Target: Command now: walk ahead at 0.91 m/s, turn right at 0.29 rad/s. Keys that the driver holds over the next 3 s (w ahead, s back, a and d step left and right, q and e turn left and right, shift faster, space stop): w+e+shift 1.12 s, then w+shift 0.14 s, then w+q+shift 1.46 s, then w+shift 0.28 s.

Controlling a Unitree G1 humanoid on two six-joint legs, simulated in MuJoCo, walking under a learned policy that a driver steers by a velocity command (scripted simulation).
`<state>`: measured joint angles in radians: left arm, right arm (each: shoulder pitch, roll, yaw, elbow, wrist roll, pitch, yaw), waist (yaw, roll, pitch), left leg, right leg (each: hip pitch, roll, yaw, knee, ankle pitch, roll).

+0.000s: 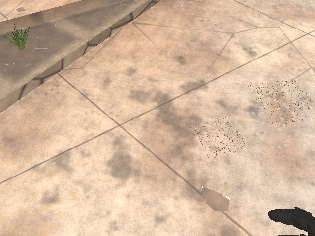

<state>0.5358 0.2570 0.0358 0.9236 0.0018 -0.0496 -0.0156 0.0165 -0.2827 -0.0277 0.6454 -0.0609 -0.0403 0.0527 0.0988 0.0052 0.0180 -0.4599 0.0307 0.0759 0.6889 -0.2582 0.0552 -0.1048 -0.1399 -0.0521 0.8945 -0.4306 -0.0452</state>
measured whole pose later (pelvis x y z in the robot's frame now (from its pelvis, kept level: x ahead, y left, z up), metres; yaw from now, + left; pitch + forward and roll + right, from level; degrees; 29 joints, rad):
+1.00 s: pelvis +0.84 -0.15 +0.02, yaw -51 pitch +2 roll +3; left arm 0.17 0.38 0.07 0.72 0.03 -0.02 -0.05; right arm 0.32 -0.32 -0.06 0.79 -0.04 -0.08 -0.01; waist -0.01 -0.05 0.02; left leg -0.22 0.02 0.11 0.45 -0.25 -0.02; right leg -0.58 0.00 0.01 1.33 -0.26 -0.11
